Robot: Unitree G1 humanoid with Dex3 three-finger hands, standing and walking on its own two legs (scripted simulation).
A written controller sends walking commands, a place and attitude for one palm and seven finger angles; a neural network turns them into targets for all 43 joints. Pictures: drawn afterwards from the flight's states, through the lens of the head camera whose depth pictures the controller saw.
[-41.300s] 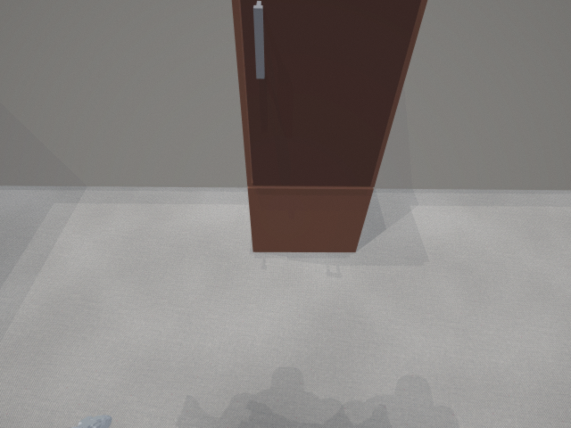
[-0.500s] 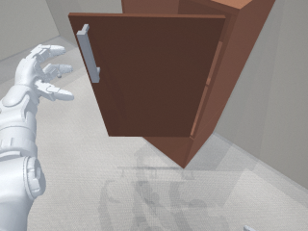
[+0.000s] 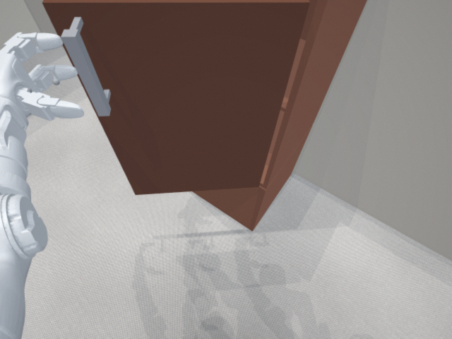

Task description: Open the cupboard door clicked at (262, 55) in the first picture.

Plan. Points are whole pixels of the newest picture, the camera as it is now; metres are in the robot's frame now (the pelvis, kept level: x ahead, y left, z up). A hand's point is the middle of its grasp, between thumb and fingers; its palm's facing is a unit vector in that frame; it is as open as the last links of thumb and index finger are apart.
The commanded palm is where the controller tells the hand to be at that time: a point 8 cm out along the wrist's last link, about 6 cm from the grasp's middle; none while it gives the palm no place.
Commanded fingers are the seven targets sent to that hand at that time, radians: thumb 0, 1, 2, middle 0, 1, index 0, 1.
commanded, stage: move the hooked fingers beside the handle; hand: left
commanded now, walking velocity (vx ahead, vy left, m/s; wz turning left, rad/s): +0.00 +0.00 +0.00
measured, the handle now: (91, 70) +0.55 +0.19 +0.16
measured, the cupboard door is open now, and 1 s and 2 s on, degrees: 41 39 39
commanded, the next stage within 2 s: slide the fingers in behind the handle in 1.28 s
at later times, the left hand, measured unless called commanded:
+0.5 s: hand (47, 89) +0.49 +0.24 +0.17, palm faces +0.02 -1.00 +0.02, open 14.0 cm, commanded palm +0.47 +0.29 +0.16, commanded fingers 0.00 -0.50 0.30 -0.30 -1.20 -0.30 -1.20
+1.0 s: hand (63, 80) +0.52 +0.23 +0.17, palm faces +0.02 -1.00 +0.02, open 13.9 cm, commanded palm +0.49 +0.29 +0.15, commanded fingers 0.00 -0.50 0.30 -0.30 -1.20 -0.30 -1.20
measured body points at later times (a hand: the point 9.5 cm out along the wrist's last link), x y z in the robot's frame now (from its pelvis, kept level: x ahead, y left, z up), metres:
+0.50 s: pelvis +0.01 +0.00 +0.00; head +0.07 +0.01 +0.44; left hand +0.48 +0.30 +0.17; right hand +0.03 -0.28 -0.11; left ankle +0.00 +0.09 -0.73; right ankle -0.02 -0.10 -0.73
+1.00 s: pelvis +0.00 +0.00 -0.01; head +0.09 +0.01 +0.43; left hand +0.51 +0.28 +0.17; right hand -0.03 -0.27 -0.11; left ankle +0.00 +0.09 -0.73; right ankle -0.02 -0.10 -0.73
